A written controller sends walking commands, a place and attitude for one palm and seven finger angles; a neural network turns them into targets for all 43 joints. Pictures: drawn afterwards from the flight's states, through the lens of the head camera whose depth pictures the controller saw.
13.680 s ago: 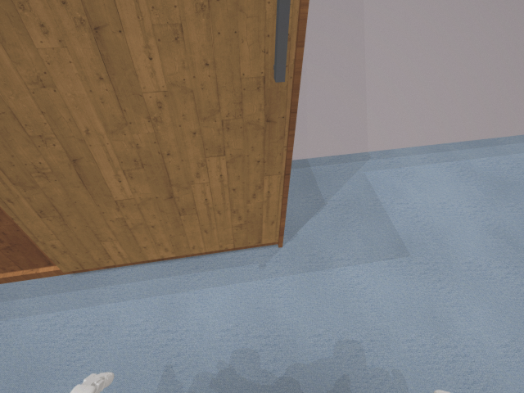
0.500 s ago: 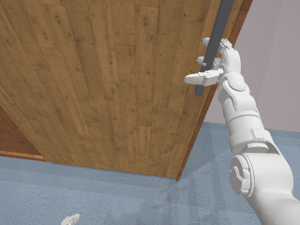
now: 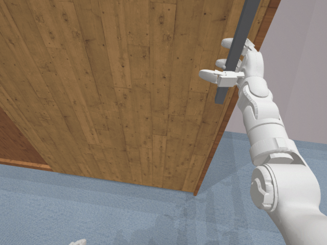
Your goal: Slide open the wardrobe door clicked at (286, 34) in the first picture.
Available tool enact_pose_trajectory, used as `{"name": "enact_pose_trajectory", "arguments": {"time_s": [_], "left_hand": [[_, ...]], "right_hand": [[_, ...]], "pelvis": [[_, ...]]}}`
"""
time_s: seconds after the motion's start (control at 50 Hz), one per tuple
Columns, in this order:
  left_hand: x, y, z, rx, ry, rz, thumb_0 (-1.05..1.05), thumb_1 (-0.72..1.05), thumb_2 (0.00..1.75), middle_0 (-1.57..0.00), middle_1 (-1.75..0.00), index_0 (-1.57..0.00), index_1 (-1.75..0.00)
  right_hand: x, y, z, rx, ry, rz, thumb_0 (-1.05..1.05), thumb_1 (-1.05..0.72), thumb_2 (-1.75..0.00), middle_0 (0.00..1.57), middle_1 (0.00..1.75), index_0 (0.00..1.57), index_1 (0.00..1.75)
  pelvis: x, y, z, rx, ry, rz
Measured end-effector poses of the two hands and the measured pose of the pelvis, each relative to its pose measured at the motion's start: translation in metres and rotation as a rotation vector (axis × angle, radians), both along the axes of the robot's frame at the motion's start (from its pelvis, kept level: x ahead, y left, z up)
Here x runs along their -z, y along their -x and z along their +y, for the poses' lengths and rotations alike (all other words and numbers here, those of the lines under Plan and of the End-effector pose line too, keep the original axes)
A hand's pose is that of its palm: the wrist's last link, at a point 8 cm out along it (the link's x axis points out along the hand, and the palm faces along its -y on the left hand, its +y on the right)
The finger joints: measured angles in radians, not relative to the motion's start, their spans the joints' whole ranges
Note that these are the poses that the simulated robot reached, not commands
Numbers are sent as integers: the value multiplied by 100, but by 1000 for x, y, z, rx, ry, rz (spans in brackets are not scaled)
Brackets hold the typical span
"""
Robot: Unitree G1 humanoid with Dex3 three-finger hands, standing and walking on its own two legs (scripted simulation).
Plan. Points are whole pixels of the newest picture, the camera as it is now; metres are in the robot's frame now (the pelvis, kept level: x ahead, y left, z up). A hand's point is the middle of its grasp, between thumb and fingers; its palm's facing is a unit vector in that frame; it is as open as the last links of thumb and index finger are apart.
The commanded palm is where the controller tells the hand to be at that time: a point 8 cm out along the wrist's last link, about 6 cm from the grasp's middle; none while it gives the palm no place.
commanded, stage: grip the handle and tug to test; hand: right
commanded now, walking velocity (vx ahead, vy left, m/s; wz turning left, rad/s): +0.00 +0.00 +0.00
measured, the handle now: (233, 49) +0.53 -0.10 +0.23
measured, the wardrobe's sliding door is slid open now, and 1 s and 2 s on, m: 0.00 0.00 0.02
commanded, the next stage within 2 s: tug the door sideways, standing still in 1.12 s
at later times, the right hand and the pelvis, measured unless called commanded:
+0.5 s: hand (224, 68) +0.47 -0.07 +0.22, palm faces +0.01 +1.00 +0.01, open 6.0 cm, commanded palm +0.44 -0.12 +0.21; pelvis +0.01 +0.01 +0.00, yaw +0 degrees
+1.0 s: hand (224, 68) +0.47 -0.07 +0.22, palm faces +0.01 +1.00 +0.01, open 6.0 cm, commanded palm +0.43 -0.12 +0.21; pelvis +0.02 +0.01 +0.00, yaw +0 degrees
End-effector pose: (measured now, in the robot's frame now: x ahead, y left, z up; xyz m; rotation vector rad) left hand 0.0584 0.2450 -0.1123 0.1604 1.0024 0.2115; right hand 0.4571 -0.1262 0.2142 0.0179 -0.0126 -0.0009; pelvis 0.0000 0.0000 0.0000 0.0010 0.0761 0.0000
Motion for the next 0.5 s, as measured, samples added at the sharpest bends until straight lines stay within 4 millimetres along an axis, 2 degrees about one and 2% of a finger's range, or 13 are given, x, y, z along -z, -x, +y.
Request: {"name": "enact_pose_trajectory", "arguments": {"time_s": [0.16,0.38,0.5], "left_hand": [[-1,-5,4,-4,1,-12,1,90,90,-21,-30,-20,-30],[-7,-28,9,4,-7,-61,1,90,90,-20,-30,-20,-30],[-7,-40,9,15,-1,-72,1,90,90,-20,-30,-20,-30]], "right_hand": [[-1,4,-2,5,2,-10,-1,-18,-59,36,130,36,130],[-2,5,-2,5,-1,1,0,-67,-81,36,133,37,130],[-2,6,-1,13,5,-2,0,-70,-80,33,135,34,132]], "pelvis": [[-1,-3,2,-2,-1,-7],[-2,-7,6,-4,1,-16],[-2,-10,7,-1,2,-17]]}}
